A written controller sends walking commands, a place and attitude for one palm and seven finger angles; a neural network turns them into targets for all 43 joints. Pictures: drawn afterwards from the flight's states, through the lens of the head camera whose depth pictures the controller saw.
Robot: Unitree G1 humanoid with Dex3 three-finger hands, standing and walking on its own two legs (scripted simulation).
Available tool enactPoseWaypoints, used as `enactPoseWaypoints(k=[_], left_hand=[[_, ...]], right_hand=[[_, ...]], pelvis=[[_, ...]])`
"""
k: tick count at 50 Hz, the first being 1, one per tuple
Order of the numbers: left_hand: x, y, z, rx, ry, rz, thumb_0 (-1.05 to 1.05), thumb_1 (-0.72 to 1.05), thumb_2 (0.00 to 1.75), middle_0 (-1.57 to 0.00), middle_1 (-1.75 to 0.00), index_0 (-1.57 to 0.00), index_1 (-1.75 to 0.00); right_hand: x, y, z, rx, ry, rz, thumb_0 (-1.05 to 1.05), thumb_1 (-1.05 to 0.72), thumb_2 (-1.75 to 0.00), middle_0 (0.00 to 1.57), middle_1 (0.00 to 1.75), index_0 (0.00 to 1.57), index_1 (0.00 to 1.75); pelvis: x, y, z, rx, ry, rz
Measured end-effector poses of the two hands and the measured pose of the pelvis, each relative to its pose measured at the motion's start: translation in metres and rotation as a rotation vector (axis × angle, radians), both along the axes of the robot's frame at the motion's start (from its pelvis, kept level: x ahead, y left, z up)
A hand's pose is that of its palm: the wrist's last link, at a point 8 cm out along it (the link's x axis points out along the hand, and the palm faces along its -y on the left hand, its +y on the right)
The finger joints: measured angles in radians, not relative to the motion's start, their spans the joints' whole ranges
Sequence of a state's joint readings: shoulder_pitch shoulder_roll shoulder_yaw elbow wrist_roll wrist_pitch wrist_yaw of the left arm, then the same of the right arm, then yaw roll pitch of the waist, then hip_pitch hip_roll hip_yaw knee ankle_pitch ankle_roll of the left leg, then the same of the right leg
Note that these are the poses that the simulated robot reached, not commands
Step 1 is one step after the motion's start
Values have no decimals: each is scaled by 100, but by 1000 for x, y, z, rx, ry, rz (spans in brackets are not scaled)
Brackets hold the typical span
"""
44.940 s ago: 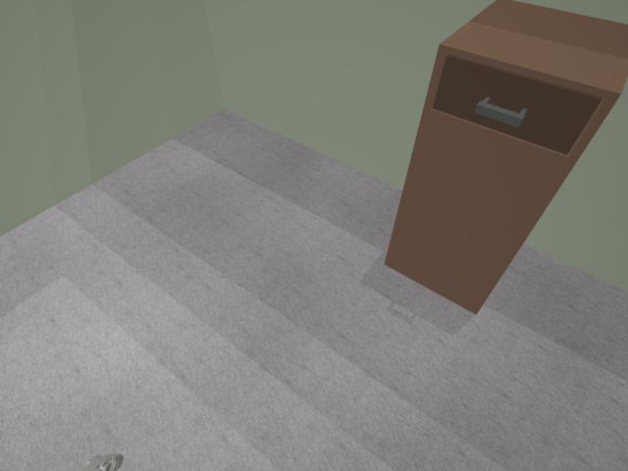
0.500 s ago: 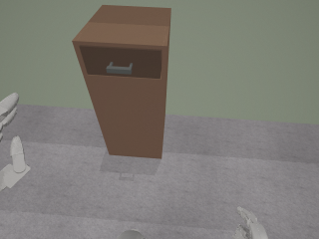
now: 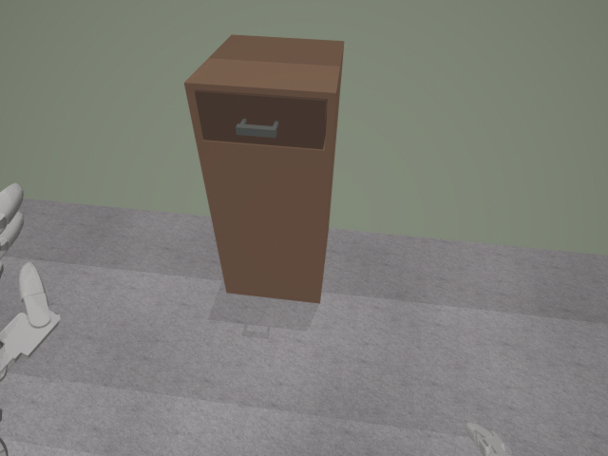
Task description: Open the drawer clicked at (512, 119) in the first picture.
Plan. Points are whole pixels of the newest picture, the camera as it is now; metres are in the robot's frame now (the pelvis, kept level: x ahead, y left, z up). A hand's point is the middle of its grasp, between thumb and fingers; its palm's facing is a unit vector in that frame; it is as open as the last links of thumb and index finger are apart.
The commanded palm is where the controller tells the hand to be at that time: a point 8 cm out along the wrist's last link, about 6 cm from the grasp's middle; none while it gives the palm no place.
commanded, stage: stop stepping back and stand still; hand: left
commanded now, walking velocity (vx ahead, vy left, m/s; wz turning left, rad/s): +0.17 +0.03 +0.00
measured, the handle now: (258, 126) +0.89 +0.18 +0.02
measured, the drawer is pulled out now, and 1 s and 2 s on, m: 0.00 0.00 0.00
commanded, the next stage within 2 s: let the arm hang, fingers relaxed in 0.54 s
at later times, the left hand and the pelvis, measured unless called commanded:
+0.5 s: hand (37, 379) +0.12 +0.22 +0.21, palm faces +0.44 -0.77 -0.46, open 7.4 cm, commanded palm +0.07 +0.27 +0.21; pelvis -0.05 -0.02 +0.01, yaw +3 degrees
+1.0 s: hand out of the picture -0.03 +0.20 -0.17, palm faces +0.09 -0.98 -0.18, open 6.9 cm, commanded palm none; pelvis -0.04 +0.01 +0.01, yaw +4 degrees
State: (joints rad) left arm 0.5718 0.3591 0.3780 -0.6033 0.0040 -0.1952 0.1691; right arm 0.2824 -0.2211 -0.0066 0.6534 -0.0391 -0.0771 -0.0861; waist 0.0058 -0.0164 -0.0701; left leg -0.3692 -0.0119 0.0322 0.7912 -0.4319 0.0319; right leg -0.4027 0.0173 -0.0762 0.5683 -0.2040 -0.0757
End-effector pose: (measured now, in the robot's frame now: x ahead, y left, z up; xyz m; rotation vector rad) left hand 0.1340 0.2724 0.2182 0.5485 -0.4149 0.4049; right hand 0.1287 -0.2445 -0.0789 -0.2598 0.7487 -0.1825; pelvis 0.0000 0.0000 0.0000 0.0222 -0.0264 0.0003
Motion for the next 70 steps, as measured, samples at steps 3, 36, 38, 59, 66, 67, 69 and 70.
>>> enactPoseWaypoints(k=[3,36,38,59,66,67,69,70], left_hand=[[-7,3,-3,-30,-49,-6,1,89,90,-22,-30,-21,-30],[-1,14,-95,-116,422,36,0,89,90,-21,-30,-20,-30],[1,16,-169,-265,691,71,0,90,90,-20,-30,-20,-30],[-235,0,-341,-682,1827,386,0,94,90,-20,-30,-20,-30],[-222,-1,-338,-659,1794,372,1,92,90,-20,-30,-20,-30],[-217,-2,-338,-657,1781,364,1,91,90,-20,-30,-20,-30],[-206,-5,-339,-652,1753,343,1,91,90,-20,-30,-20,-30],[-201,-7,-339,-650,1739,331,1,91,90,-20,-30,-20,-30]], right_hand=[[-12,-1,0,-22,-22,-6,1,-91,-89,20,30,20,30],[6,2,-8,71,1,98,1,-91,-90,20,30,19,30],[1,8,-22,88,77,106,1,-91,-90,20,30,20,30],[-172,39,-45,86,712,-61,1,-91,-89,20,30,20,30],[-173,49,-54,130,687,-67,1,-91,-89,20,30,20,30],[-172,50,-55,136,680,-66,0,-91,-89,20,30,20,30],[-169,52,-56,146,664,-65,0,-91,-89,20,30,20,30],[-167,52,-57,150,657,-65,0,-91,-89,20,30,20,30]], pelvis=[[-13,3,-5,-14,2,10],[-35,-6,0,-19,47,56],[-35,-2,-2,-19,41,66],[-37,25,15,-30,10,54],[-38,28,16,-21,-1,43],[-38,27,16,-20,-3,42],[-39,26,16,-18,-5,39],[-39,26,16,-17,-6,39]])
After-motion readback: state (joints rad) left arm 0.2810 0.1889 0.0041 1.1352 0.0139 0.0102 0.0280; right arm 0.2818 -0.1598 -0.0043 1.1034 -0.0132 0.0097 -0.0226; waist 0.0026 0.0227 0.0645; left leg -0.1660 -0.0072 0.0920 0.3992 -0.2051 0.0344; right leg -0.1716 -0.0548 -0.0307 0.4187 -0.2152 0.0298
